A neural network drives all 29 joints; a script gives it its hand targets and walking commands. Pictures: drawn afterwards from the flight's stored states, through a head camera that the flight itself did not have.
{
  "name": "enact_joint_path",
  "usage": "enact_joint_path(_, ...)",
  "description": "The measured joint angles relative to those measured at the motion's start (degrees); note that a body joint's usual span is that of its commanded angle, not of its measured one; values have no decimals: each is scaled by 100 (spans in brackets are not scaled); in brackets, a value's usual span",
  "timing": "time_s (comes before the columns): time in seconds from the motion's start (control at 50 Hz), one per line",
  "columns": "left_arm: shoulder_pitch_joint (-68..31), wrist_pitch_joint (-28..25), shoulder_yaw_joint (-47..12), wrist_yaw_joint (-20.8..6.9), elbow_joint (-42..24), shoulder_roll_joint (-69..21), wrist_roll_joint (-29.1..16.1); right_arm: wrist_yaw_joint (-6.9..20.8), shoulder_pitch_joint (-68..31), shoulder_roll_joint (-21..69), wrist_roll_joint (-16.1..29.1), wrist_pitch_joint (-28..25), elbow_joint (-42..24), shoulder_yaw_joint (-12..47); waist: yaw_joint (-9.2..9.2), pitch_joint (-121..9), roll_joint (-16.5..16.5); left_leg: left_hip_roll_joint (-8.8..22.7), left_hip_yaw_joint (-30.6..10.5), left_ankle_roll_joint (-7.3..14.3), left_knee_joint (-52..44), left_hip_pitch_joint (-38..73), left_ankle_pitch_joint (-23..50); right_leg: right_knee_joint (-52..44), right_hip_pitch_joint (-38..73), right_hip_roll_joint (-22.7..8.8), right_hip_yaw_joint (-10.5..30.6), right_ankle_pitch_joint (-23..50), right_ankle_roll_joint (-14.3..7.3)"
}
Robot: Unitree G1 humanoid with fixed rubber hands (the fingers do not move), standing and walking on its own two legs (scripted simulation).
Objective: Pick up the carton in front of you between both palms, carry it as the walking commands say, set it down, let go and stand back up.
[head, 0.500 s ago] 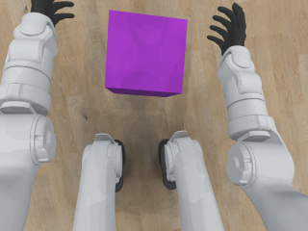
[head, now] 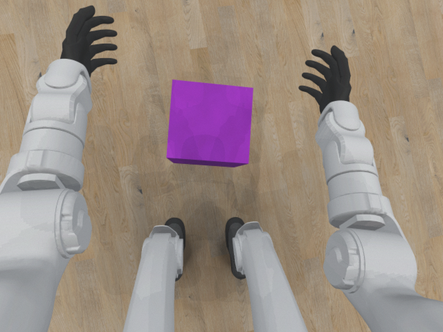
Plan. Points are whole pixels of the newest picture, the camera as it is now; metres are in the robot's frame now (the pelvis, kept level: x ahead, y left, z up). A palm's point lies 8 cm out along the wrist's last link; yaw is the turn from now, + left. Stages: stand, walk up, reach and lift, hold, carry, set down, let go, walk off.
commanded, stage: let go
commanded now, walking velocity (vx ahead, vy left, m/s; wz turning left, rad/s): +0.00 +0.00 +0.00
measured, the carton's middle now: (208, 130) +0.50 -0.02 -0.49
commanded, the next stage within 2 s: stand in 1.36 s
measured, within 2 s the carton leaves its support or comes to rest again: neither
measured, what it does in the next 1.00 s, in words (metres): rises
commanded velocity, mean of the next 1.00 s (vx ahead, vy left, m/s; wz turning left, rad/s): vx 0.00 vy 0.00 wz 0.00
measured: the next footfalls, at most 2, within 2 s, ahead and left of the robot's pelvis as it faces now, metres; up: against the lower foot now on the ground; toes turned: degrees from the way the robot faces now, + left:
none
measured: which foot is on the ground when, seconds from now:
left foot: down 0.00-1.00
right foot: down 0.00-1.00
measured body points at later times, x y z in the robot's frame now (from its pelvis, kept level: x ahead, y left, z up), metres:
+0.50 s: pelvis +0.07 -0.01 +0.11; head +0.27 +0.01 +0.51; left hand +0.41 +0.22 +0.00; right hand +0.39 -0.23 +0.01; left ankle +0.08 +0.10 -0.58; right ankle +0.07 -0.12 -0.58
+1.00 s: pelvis +0.10 -0.01 +0.16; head +0.13 +0.00 +0.61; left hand +0.27 +0.23 +0.08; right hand +0.27 -0.24 +0.09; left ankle +0.08 +0.10 -0.58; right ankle +0.07 -0.12 -0.58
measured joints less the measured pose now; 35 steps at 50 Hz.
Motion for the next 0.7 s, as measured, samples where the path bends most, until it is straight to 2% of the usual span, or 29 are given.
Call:
enact_joint_path(0.12,362,-88,225,45,-146,-235,344,168,329,57,-292,-104,-48,-25,48,-27,-5,-5,-25,-15,-722,590,218,-706,580,-26,17,213,-24)
enact_joint_path(0.2,1122,-103,289,230,-660,-555,562,391,987,35,-535,-175,-289,155,118,-30,-20,-24,-35,-28,-1228,1142,330,-1173,1116,-61,33,303,-52)
enact_joint_path(0.28,2232,-146,187,396,-1306,-844,554,641,1906,-34,-671,-241,-579,415,164,13,-68,-39,-45,-45,-1758,1897,403,-1650,1846,-93,51,353,-92)
enact_joint_path(0.36,3249,-260,-2,425,-1768,-953,385,807,2730,-141,-591,-354,-760,661,158,75,-128,-34,-66,-64,-2233,2720,442,-2091,2650,-103,54,380,-133)
enact_joint_path(0.44,4014,-437,-166,372,-1939,-948,240,893,3418,-225,-425,-518,-819,886,135,41,-174,-9,-89,-82,-2608,3467,444,-2464,3391,-92,53,388,-169)
enact_joint_path(0.7,6367,-955,-612,249,-2335,-1008,41,888,5761,-218,-136,-957,-1297,1508,144,76,-246,60,-60,-77,-3876,5988,547,-3734,5884,-72,149,531,-213)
